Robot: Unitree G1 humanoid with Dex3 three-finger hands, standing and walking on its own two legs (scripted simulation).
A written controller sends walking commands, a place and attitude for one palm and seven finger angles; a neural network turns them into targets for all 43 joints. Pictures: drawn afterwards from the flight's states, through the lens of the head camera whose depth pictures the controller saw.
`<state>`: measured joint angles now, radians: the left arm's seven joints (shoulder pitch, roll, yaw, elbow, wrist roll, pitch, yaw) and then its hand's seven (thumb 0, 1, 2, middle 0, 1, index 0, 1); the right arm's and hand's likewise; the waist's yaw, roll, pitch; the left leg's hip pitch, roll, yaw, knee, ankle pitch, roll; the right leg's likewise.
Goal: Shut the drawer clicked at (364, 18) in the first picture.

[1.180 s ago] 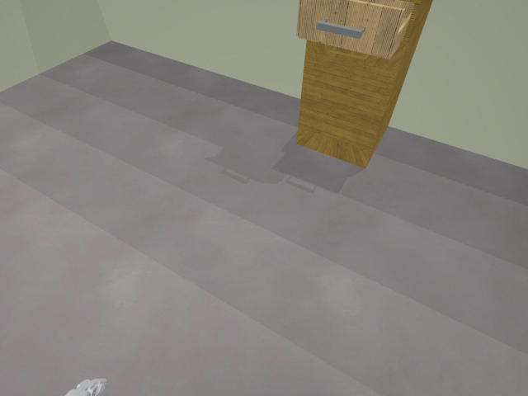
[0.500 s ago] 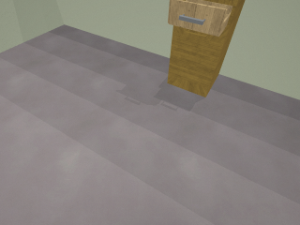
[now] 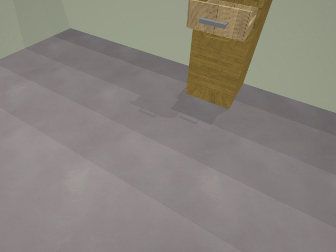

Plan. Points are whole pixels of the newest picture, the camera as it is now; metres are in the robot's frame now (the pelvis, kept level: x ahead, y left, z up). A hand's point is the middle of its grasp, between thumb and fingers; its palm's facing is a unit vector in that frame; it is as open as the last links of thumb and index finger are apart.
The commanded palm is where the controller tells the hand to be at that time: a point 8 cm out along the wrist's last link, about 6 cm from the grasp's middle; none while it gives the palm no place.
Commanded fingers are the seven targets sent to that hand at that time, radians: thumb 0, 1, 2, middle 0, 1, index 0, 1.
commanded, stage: look at it before walking up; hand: left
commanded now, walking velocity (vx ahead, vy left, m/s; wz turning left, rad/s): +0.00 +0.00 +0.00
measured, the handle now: (213, 21) +1.35 -0.21 +0.00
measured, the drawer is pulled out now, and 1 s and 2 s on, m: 0.17 0.17 0.17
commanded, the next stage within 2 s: walk to a spot facing it in 0.26 s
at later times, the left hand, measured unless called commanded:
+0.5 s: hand out of the picture +0.06 +0.24 -0.17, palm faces -0.04 -0.95 -0.31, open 7.4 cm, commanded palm none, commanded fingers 0.00 0.90 0.90 -0.20 -0.30 -0.20 -0.30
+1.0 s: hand (117, 211) +0.27 +0.18 -0.19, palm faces -0.12 -0.97 -0.19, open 7.3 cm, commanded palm none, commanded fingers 0.00 0.90 0.90 -0.20 -0.30 -0.20 -0.30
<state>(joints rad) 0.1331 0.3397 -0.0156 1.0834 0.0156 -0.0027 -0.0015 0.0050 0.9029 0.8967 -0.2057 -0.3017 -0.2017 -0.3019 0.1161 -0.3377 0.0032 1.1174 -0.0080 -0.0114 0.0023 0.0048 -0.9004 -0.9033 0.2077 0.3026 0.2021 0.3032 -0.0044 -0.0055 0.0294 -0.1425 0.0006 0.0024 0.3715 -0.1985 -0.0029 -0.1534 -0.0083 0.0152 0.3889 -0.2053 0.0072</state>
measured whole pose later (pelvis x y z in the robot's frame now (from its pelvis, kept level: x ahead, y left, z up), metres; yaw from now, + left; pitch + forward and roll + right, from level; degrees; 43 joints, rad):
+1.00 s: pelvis +0.17 +0.00 -0.02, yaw -5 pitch -1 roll -1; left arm 0.13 0.20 0.05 1.01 0.02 -0.01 -0.02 0.01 0.93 0.90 -0.20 -0.30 -0.20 -0.30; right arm 0.55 -0.10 -0.01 1.23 -0.02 -0.07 -0.03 0.00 -0.90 -0.90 0.21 0.30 0.20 0.30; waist -0.05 0.02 0.11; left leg 0.15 0.04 0.09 0.32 -0.44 -0.01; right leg -0.51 -0.05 -0.13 0.69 -0.23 -0.05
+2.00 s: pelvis +0.58 -0.05 -0.02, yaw -12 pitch -2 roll +0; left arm 0.15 0.16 0.05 1.02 0.02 -0.06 0.00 0.00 0.91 0.90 -0.20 -0.30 -0.20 -0.30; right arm 0.36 -0.14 -0.04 1.16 -0.01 -0.01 -0.02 0.01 -0.90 -0.90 0.21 0.30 0.20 0.30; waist -0.02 0.03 0.11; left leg -0.32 0.11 0.10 1.22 -0.50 -0.03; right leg -0.39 -0.02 -0.13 0.62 -0.21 -0.07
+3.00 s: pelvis +0.70 -0.07 +0.00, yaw -26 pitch -1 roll -1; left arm 0.36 0.12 0.03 1.12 0.03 -0.04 0.01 0.00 0.91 0.90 -0.20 -0.30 -0.20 -0.30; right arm 0.28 -0.18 -0.06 1.08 -0.02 0.01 0.02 0.01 -0.91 -0.90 0.20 0.30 0.20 0.30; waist -0.01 0.02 0.02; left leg -0.47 0.12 0.11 0.79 -0.29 -0.02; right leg -0.03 -0.01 -0.09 0.36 -0.31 -0.01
